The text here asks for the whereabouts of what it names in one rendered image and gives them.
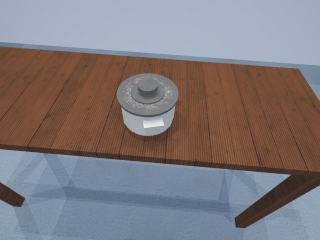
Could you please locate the pot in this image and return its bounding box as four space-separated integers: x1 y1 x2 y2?
121 106 175 136

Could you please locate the lid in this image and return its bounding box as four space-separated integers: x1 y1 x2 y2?
116 73 179 118

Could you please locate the knob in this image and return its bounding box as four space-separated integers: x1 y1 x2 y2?
137 78 158 95

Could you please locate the table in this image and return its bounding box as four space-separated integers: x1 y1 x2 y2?
0 46 320 229

